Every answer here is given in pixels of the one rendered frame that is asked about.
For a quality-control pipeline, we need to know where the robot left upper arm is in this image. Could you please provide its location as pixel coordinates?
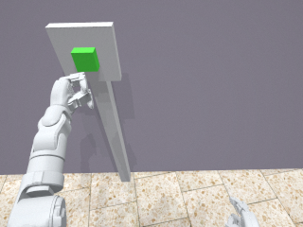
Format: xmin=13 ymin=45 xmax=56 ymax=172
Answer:
xmin=9 ymin=195 xmax=67 ymax=227

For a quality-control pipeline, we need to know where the panel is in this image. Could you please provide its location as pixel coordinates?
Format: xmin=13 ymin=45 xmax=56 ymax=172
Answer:
xmin=45 ymin=22 xmax=131 ymax=183

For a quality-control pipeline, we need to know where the button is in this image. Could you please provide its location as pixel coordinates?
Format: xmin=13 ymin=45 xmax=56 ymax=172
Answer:
xmin=71 ymin=47 xmax=99 ymax=72

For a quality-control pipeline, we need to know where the left robot hand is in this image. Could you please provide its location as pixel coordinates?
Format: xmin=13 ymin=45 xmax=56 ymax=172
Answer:
xmin=50 ymin=72 xmax=94 ymax=115

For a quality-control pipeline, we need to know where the right robot hand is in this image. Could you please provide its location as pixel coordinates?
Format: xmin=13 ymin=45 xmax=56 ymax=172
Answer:
xmin=224 ymin=196 xmax=260 ymax=227

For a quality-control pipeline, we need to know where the left robot forearm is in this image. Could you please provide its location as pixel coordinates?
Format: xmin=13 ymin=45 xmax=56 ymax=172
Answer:
xmin=7 ymin=105 xmax=72 ymax=227

